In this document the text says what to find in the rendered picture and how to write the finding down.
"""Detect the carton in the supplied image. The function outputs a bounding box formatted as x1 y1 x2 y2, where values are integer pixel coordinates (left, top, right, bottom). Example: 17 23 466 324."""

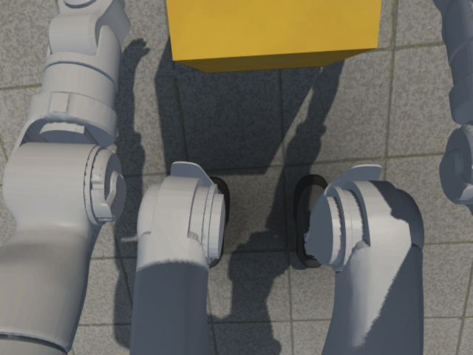
166 0 381 73

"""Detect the robot left upper arm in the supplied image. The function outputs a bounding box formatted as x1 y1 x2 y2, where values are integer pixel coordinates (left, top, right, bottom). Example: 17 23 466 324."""
0 142 126 355

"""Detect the robot right upper arm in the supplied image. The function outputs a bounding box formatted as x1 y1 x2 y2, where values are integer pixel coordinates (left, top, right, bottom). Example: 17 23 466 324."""
439 120 473 216

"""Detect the robot left forearm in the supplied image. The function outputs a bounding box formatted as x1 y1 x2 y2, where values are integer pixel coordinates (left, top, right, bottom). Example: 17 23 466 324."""
3 0 131 216

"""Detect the robot left foot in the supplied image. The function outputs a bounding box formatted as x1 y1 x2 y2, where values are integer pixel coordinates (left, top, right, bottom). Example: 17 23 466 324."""
208 177 230 268

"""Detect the robot right forearm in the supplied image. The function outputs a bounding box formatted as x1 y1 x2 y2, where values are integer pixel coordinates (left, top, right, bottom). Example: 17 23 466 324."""
433 0 473 125

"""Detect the left robot shin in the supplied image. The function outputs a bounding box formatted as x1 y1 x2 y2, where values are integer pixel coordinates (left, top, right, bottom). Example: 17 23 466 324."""
137 161 214 261

